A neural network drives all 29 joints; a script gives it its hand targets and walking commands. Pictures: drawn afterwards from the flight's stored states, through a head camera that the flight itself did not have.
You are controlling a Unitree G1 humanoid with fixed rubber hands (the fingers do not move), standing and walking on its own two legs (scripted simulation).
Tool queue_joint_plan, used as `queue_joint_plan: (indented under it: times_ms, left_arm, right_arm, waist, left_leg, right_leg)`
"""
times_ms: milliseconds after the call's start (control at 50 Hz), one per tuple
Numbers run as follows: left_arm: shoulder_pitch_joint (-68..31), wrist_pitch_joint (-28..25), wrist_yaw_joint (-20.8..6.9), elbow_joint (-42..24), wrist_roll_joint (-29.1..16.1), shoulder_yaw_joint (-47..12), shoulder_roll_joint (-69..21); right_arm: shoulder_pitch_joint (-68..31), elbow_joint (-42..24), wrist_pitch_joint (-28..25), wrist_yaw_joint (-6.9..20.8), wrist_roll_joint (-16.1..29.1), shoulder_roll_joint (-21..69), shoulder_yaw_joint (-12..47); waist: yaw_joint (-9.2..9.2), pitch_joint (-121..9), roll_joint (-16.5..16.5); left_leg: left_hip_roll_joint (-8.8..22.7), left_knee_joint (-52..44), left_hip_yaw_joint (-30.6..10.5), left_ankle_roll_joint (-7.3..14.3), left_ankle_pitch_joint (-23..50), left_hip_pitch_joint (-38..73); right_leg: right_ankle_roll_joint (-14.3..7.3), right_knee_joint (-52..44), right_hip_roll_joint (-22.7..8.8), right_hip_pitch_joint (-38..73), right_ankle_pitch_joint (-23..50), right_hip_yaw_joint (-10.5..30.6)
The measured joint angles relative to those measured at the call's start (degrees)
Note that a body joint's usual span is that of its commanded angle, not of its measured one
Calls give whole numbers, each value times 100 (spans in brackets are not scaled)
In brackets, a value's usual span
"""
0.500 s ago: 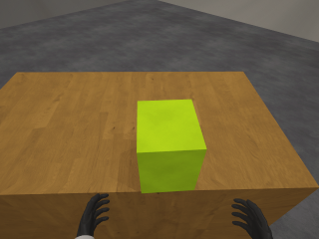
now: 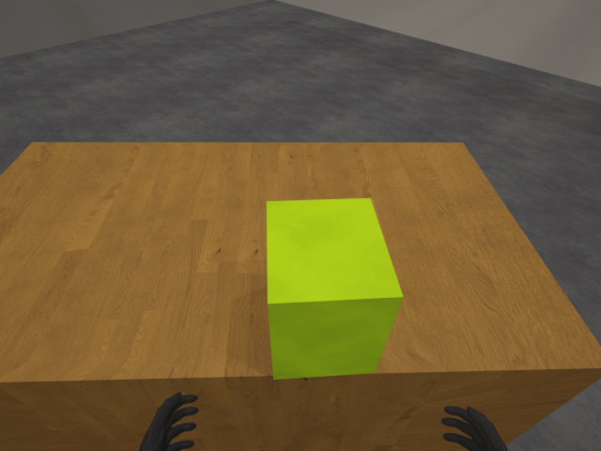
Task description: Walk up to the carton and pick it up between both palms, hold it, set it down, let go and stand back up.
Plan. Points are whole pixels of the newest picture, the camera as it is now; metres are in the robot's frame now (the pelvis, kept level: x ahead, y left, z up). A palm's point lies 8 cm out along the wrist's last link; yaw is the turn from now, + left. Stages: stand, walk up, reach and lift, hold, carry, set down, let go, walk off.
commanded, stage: set down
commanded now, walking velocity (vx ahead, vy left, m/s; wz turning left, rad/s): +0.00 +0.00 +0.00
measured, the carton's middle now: (321, 288) +0.39 +0.00 -0.01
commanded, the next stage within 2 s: let go in 0.46 s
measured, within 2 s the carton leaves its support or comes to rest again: neither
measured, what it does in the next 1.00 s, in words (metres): stands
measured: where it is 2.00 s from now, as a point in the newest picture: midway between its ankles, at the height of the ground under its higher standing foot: outside the picture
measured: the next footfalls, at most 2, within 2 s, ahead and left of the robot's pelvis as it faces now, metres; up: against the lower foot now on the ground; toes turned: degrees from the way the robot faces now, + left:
none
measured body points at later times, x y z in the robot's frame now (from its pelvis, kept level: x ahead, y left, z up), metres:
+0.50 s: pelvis -0.01 -0.01 +0.00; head -0.01 +0.00 +0.45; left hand +0.15 +0.22 -0.08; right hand +0.16 -0.22 -0.08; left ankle +0.00 +0.14 -0.75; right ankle -0.02 -0.13 -0.75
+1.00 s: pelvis +0.00 +0.01 +0.00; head +0.00 +0.01 +0.44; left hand +0.16 +0.24 -0.10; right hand +0.14 -0.22 -0.10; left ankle +0.00 +0.14 -0.75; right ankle -0.02 -0.13 -0.75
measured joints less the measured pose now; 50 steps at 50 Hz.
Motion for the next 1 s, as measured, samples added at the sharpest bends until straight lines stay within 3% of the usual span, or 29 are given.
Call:
queue_joint_plan:
  times_ms: [700, 940, 1000]
  left_arm:
    - [-677, 581, -417, 915, 46, 81, 366]
    - [-863, 584, -439, 1198, 166, 128, 323]
    - [-917, 256, -502, 1552, 296, 151, 481]
  right_arm:
    - [-636, 1015, 162, -278, -700, 329, -188]
    - [-724, 1365, -3, -277, -814, 309, -229]
    - [-762, 1471, 371, -332, -916, 122, -99]
  waist:
    - [-48, 150, -53]
    - [-103, 164, 15]
    - [-148, -20, -3]
  left_leg:
    - [26, 102, -52, -30, 61, -232]
    - [-15, 252, 49, 45, -90, -257]
    - [-43, 500, 10, 62, -196, -540]
  right_leg:
    - [-33, 186, 29, -264, 12, -54]
    - [45, 237, -23, -283, -52, 32]
    - [64, 511, -54, -557, -189, -6]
